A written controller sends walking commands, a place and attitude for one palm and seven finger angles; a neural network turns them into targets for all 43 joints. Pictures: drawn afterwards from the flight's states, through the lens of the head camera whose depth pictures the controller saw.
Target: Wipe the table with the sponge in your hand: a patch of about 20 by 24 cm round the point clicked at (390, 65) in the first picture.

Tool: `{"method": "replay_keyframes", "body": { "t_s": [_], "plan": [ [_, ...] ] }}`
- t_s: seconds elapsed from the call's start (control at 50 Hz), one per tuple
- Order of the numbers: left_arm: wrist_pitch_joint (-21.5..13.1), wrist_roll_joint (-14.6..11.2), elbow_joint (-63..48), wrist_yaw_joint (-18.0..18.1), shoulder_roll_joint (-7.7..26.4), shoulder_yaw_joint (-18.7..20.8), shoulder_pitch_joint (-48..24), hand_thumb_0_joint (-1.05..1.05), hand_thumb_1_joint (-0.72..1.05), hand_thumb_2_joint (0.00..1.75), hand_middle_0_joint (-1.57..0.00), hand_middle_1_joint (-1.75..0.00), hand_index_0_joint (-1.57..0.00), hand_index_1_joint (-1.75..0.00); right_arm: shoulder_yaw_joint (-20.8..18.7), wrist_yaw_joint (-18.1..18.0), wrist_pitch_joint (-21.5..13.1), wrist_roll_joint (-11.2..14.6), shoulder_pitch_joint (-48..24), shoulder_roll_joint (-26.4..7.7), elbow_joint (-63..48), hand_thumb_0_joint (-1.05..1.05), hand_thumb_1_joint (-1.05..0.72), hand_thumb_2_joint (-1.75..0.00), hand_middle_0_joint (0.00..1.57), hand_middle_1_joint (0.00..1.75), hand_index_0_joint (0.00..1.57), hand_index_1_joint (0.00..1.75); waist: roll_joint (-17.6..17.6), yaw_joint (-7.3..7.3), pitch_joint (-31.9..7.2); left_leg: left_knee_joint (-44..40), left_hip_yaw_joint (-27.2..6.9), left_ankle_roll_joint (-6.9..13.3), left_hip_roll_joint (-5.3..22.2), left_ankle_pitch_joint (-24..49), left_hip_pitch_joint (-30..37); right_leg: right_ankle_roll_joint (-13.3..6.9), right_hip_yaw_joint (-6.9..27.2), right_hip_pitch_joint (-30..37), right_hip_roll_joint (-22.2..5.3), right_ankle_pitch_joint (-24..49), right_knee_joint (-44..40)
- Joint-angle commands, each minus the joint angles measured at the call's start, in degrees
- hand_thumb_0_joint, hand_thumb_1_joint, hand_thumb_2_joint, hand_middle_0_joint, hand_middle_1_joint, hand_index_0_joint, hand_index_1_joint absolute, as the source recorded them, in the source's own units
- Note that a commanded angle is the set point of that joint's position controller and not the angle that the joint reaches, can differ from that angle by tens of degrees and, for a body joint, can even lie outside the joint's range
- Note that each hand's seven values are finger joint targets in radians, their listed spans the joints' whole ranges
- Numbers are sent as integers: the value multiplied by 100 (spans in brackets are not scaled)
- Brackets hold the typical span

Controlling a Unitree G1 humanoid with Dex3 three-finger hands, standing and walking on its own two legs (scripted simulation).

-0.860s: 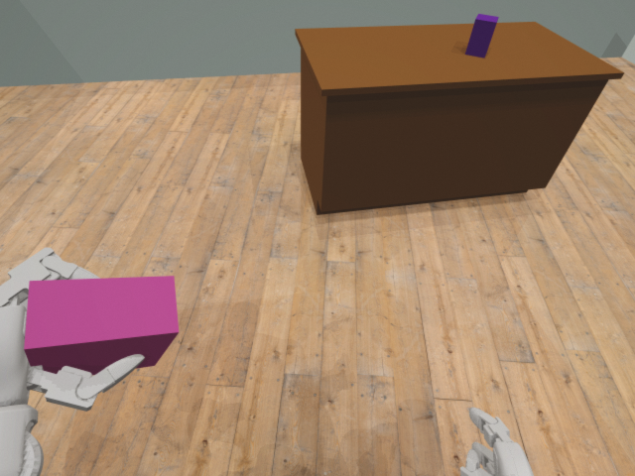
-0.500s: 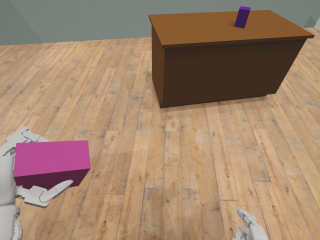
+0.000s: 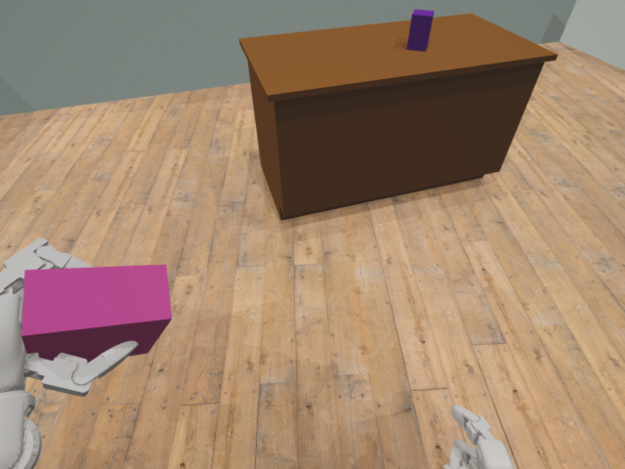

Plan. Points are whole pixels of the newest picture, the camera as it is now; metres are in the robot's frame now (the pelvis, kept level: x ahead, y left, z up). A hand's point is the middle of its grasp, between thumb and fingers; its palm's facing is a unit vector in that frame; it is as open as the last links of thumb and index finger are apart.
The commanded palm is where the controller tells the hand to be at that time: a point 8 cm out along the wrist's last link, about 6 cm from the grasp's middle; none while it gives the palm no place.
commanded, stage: walk to a spot facing it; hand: left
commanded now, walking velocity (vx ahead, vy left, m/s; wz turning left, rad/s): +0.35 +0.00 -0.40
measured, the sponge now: (116, 317) +0.22 +0.22 +0.16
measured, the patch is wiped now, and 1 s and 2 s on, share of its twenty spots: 0.00 0.00 0.00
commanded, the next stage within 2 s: take the last steps up to it in 1.98 s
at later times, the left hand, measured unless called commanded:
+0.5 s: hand (183, 196) +0.38 +0.20 +0.18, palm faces +0.28 -0.87 -0.42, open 9.6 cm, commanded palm +0.34 +0.24 +0.20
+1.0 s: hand (313, 133) +0.56 +0.05 +0.17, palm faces +0.12 -0.87 -0.48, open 9.6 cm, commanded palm +0.50 +0.12 +0.20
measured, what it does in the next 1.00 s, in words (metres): walks ahead: left foot, then right foot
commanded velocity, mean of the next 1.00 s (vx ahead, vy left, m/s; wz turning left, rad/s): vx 0.37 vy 0.00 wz -0.17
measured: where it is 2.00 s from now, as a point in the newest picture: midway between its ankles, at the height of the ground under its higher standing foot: (396, 379)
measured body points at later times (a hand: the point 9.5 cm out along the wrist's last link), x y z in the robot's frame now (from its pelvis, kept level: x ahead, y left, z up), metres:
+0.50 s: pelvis +0.14 -0.01 +0.00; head +0.15 +0.00 +0.45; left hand +0.36 +0.24 +0.20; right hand +0.26 -0.27 -0.08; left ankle +0.20 +0.10 -0.72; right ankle +0.03 -0.07 -0.69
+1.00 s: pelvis +0.28 -0.11 +0.01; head +0.32 -0.14 +0.45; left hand +0.54 +0.09 +0.20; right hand +0.36 -0.39 -0.11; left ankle +0.28 +0.04 -0.62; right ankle +0.28 -0.20 -0.72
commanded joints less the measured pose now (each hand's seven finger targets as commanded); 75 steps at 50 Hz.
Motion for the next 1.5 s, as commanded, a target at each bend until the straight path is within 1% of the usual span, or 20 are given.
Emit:
{"method": "replay_keyframes", "body": {
  "t_s": [0.0, 0.06, 0.12, 0.38, 0.4, 0.44, 0.48, 0.62, 0.78, 0.8, 0.82, 0.84, 0.96, 1.16, 1.2, 1.22, 1.24, 1.28, 1.36, 1.48],
  "plan": [
    [-391, -108, -1386, 142, 1265, 563, -1130, 0, 10, 130, -120, -160, -120, -160, -378, -10, -268, 77, -950, -819, -888, 0, -90, -90, 20, 30, 20, 30, -1712, -29, 131, 2999, -534, -18, -429, -778, -2777, -1092, 4484, 1254, -2420, -288, -2641],
    [-595, -110, -1427, 90, 1386, 852, -235, 0, 10, 130, -120, -160, -120, -160, -303, -18, -97, 53, -732, -751, -742, 0, -90, -90, 20, 30, 20, 30, -209, -103, 140, 3184, -591, -112, -149, 6, -2649, -1178, 3417, 1157, -1935, 963, -2241],
    [-737, -147, -1482, 82, 1421, 1065, 56, 0, 10, 130, -120, -160, -120, -160, -282, -2, 97, 39, -747, -667, -707, 0, -90, -90, 20, 30, 20, 30, -389, -156, -360, 2775, -366, -160, -137, 406, -2629, -933, 2150, 1694, -1555, 2447, -1939],
    [-626, -229, -1732, 185, 1232, 870, 98, 0, 10, 130, -120, -160, -120, -160, -401, -54, -29, 103, -466, -794, -1008, 0, -90, -90, 20, 30, 20, 30, -741, -122, -768, -1372, 719, 233, -534, 1349, 287, -569, 1493, 1276, -1016, 3183, -769],
    [-655, -229, -1793, 184, 1248, 865, 22, 0, 10, 130, -120, -160, -120, -160, -447, -105, -23, 97, -399, -866, -1004, 0, -90, -90, 20, 30, 20, 30, -447, -227, -911, -1540, 474, 405, -364, 1627, 1410, -331, 1309, 523, -828, 3030, -35],
    [-763, -246, -2118, 194, 1239, 842, -138, 0, 10, 130, -120, -160, -120, -160, -455, -115, -1, 80, -404, -945, -990, 0, -90, -90, 20, 30, 20, 30, 1278, -228, -1310, -1849, -2239, 1399, 1686, 2358, 3285, 200, 581, -1609, -177, -838, 2237],
    [-730, -175, -1620, 178, 1501, 925, -362, 0, 10, 130, -120, -160, -120, -160, -303, -114, -35, 2, -584, -817, -855, 0, -90, -90, 20, 30, 20, 30, 963, -210, -583, -2532, -2813, 1654, 2142, 911, 2036, 150, 961, -2095, -407, -1242, 3474],
    [-579, -49, -1978, 137, 1164, 838, -307, 0, 10, 130, -120, -160, -120, -160, -346, -75, -227, 56, -614, -806, -788, 0, -90, -90, 20, 30, 20, 30, 1117, -95, 162, -2892, 0, 901, 1240, 6, 136, 311, -5, -998, -851, 107, 1631],
    [-489, -111, -1127, 74, 1046, 789, -356, 0, 10, 130, -120, -160, -120, -160, -411, -125, -123, 137, -537, -664, -747, 0, -90, -90, 20, 30, 20, 30, 146, -21, -392, -129, 957, 563, 672, 1376, 255, 270, -788, 1032, -245, 613, -800],
    [-455, -61, -1274, 87, 1147, 772, -532, 0, 10, 130, -120, -160, -120, -160, -411, -87, -104, 182, -526, -538, -755, 0, -90, -90, 20, 30, 20, 30, -934, -9, -679, 1486, 1063, 441, 280, 1120, -436, -121, 422, 1682, -968, 642, -1184],
    [-417, -33, -1219, 115, 1340, 928, -412, 0, 10, 130, -120, -160, -120, -160, -364, -95, -97, 167, -717, -428, -890, 0, -90, -90, 20, 30, 20, 30, -2275, 39, -731, 3059, 647, 271, -464, -943, -2067, -801, 3085, 2347, -2168, 1673, -1670],
    [-442, -121, -1565, 158, 1505, 1114, -572, 0, 10, 130, -120, -160, -120, -160, -331, -68, -119, 128, -929, -554, -897, 0, -90, -90, 20, 30, 20, 30, -1919, 51, -768, 3739, -134, 205, -323, -1121, -2468, -1023, 3693, 2345, -2702, 1881, -1898],
    [-712, -94, -2475, 195, 1557, 1332, -3, 0, 10, 130, -120, -160, -120, -160, -391, 38, 117, 103, -1001, -659, -650, 0, -90, -90, 20, 30, 20, 30, -629, -147, -641, 3129, -410, -20, 131, 85, -2272, -881, 1458, 1534, -2242, 2093, -1812],
    [-600, -240, -1673, 333, 1106, 1114, 325, 0, 10, 130, -120, -160, -120, -160, -528, -88, 148, 95, -501, -652, -928, 0, -90, -90, 20, 30, 20, 30, -748, -174, -696, -1171, 973, 152, -504, 1424, 325, -355, 316, 1066, -1511, 2556, -706],
    [-665, -220, -1706, 311, 1104, 976, -55, 0, 10, 130, -120, -160, -120, -160, -618, -179, 160, 110, -398, -842, -977, 0, -90, -90, 20, 30, 20, 30, 386, -334, -887, -1637, -191, 609, 124, 1360, 1814, 54, 26, -67, -1052, 1797, 1014],
    [-671, -272, -1681, 270, 948, 784, -147, 0, 10, 130, -120, -160, -120, -160, -609, -155, 153, 117, -500, -945, -1012, 0, -90, -90, 20, 30, 20, 30, 1576, -273, -838, -2014, -2394, 1272, 1553, 1800, 2353, 295, -77, -1333, -455, -1083, 2391],
    [-677, -221, -1563, 279, 1212, 841, -450, 0, 10, 130, -120, -160, -120, -160, -469, -95, 93, 122, -556, -806, -1072, 0, -90, -90, 20, 30, 20, 30, 1180, -266, -522, -2408, -3351, 1740, 2056, 1675, 1945, 267, 450, -1820, -327, -1652, 3298],
    [-649, -125, -1649, 156, 1291, 717, -1061, 0, 10, 130, -120, -160, -120, -160, -427, -64, 23, 96, -740, -764, -883, 0, -90, -90, 20, 30, 20, 30, 879, -274, 59, -2751, -2999, 1686, 1982, 120, 946, 283, 796, -2068, -869, -1190, 3535],
    [-675, -130, -2666, 151, 1145, 667, -619, 0, 10, 130, -120, -160, -120, -160, -448, -18, -221, 116, -665, -733, -816, 0, -90, -90, 20, 30, 20, 30, 1224, -70, -104, -2658, -1113, 1170, 1188, 360, 664, 341, 290, -1577, -917, -393, 2484],
    [-563, -174, -1766, 178, 980, 897, 8, 0, 10, 130, -120, -160, -120, -160, -419, -21, -283, 88, -566, -682, -722, 0, -90, -90, 20, 30, 20, 30, 1208, -140, -155, -2562, -260, 936, 1022, 509, 214, 473, -474, -290, -640, -27, 472]
  ]
}}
